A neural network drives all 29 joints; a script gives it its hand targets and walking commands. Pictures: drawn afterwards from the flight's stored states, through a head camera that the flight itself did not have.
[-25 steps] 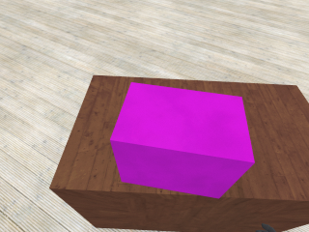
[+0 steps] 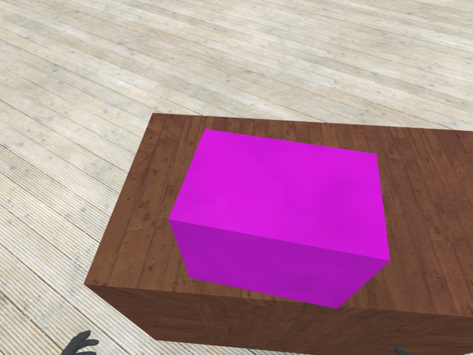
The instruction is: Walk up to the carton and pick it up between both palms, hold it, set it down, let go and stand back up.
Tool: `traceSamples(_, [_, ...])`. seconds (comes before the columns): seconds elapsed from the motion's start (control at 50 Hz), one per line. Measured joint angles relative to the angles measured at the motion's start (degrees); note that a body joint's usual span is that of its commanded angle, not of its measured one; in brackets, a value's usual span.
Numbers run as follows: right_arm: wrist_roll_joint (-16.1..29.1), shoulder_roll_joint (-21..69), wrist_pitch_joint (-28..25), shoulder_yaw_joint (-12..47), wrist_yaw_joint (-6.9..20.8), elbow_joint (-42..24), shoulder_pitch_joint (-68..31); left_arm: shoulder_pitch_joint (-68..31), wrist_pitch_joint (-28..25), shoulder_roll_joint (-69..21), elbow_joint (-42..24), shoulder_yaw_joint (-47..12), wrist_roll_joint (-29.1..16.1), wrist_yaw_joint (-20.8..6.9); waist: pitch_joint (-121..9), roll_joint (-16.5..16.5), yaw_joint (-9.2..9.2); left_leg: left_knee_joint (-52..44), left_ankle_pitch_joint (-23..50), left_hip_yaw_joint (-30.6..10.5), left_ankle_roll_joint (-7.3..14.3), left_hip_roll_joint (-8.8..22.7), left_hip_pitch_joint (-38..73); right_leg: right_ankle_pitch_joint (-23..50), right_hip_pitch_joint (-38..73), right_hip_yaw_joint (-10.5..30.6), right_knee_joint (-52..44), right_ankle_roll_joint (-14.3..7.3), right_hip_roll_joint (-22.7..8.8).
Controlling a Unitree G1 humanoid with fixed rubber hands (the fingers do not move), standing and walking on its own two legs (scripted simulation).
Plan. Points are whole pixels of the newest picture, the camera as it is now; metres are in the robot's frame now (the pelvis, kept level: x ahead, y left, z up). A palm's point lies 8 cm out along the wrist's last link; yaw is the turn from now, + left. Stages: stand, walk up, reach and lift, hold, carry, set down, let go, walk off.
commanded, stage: walk up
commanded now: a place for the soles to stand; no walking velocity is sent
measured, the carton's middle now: (273, 222) +0.34 -0.05 +0.00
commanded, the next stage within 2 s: reach and lift in 1.52 s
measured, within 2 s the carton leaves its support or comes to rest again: neither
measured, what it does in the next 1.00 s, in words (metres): stands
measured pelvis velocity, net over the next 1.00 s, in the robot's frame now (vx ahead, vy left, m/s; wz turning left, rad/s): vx -0.03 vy -0.02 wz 0.02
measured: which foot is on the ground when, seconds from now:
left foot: down 0.00-1.00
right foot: down 0.00-1.00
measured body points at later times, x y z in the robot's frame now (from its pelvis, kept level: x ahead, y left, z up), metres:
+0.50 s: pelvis -0.02 +0.00 +0.01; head -0.02 +0.01 +0.46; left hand +0.03 +0.31 -0.13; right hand +0.08 -0.31 -0.11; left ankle -0.02 +0.12 -0.74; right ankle -0.01 -0.13 -0.74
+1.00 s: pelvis -0.03 -0.02 +0.01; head -0.03 -0.03 +0.45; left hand +0.03 +0.29 -0.12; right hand +0.05 -0.33 -0.12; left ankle -0.02 +0.12 -0.74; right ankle -0.01 -0.13 -0.74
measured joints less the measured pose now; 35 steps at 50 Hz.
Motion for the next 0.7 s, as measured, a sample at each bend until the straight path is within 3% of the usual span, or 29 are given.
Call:
traceSamples(0.32, [0.1,0.6,-1.0,0.2,-0.3,5.1,-2.2,0.7,-0.6,0.1,8.1,1.5,0.5,-0.3,-4.0,-1.7,0.45,-6.7,4.6,-0.2,0.3,0.1,2.2,5.1,3.0,-0.6,-8.0,0.5,-0.3])
traceSamples(0.7, [-1.0,-1.2,-1.7,0.7,-1.7,2.0,1.6,3.8,0.4,-1.4,9.1,3.1,0.9,-1.9,-3.7,-0.6,-0.16,-3.9,4.2,-0.9,-1.1,1.7,-0.3,5.6,1.5,-1.5,-7.0,-0.8,1.3])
